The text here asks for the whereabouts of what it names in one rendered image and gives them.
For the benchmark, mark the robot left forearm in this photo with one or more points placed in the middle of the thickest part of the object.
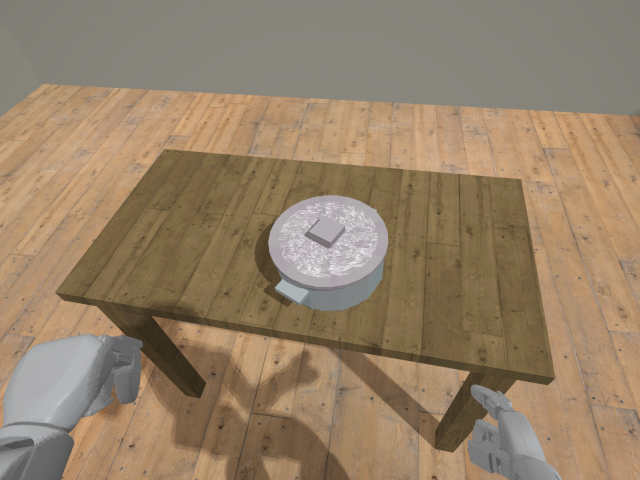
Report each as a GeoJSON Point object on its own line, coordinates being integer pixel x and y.
{"type": "Point", "coordinates": [33, 451]}

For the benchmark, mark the left robot hand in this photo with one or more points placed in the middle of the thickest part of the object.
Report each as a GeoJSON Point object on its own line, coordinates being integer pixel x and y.
{"type": "Point", "coordinates": [61, 381]}

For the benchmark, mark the table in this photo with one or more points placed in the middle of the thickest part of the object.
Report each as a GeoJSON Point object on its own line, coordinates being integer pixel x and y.
{"type": "Point", "coordinates": [459, 289]}

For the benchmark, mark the right robot hand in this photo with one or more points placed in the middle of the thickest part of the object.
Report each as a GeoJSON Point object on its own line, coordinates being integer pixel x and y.
{"type": "Point", "coordinates": [496, 449]}

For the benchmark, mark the lid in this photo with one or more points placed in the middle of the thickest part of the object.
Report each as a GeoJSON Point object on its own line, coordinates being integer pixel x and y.
{"type": "Point", "coordinates": [328, 242]}

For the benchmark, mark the robot right forearm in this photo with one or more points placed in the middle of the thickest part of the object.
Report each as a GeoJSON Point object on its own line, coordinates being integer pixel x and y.
{"type": "Point", "coordinates": [533, 469]}

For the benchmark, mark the pot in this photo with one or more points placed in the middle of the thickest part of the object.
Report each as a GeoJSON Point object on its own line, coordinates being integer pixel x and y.
{"type": "Point", "coordinates": [330, 300]}

